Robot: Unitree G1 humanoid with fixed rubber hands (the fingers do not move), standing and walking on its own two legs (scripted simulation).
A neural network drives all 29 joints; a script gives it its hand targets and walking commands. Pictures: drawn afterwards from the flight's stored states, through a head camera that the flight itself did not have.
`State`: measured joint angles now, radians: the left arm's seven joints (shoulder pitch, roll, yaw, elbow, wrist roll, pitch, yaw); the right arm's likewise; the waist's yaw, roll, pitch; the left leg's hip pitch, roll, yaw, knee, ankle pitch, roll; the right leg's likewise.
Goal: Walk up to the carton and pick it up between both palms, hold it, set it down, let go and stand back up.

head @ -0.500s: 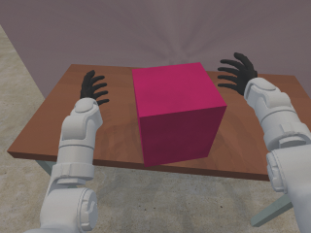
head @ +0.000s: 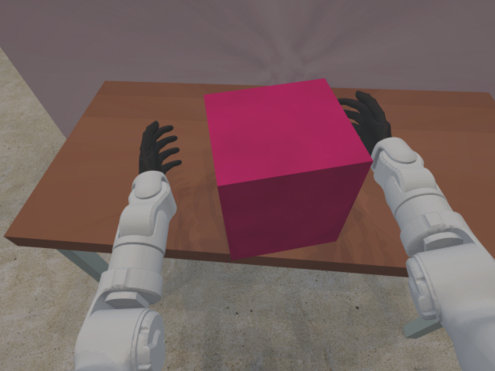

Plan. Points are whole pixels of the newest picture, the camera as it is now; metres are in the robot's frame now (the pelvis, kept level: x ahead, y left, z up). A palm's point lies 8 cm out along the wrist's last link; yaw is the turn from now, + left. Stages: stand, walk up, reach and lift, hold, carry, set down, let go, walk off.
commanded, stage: reach and lift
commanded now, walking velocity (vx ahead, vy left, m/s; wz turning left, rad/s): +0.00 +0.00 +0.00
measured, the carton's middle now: (275, 174) +0.44 +0.03 +0.05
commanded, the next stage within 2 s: none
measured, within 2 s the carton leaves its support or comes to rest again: leaves its support in 1.90 s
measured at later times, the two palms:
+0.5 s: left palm (164, 184) +0.35 +0.20 +0.11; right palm (364, 143) +0.45 -0.10 +0.13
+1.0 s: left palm (177, 169) +0.37 +0.19 +0.12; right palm (363, 142) +0.47 -0.10 +0.12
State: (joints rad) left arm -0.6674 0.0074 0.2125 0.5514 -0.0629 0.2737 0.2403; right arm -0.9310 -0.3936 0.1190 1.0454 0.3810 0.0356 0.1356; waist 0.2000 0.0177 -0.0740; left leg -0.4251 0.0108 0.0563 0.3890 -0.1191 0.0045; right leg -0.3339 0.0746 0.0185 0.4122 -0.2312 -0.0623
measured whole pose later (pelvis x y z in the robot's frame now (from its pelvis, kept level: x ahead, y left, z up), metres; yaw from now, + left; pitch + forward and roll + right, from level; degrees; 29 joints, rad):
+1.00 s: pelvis +0.00 -0.01 +0.00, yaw +0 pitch +9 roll +0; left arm -0.68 -0.12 0.26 0.54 0.07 0.26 0.29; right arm -0.95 -0.29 0.12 1.07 0.33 0.09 -0.01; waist 0.20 0.01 -0.10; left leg -0.43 0.02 0.06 0.39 -0.12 0.00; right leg -0.34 0.09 0.02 0.41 -0.23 -0.07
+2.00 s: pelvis -0.01 -0.01 +0.00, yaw +0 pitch +8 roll +0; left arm -0.67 -0.13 0.29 0.49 0.10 0.33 0.27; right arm -0.94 -0.26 0.11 1.01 0.33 0.12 -0.06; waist 0.20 0.01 -0.10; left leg -0.43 0.03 0.06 0.39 -0.11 0.00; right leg -0.34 0.09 0.02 0.41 -0.22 -0.07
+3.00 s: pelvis -0.02 +0.00 +0.00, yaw +0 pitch +3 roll -1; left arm -0.71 0.00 0.28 0.40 0.16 0.58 0.13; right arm -0.91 -0.12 -0.01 0.91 0.18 0.28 -0.14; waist 0.03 -0.01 -0.16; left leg -0.33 0.02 0.06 0.39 -0.11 0.01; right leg -0.23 0.08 0.02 0.38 -0.20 -0.05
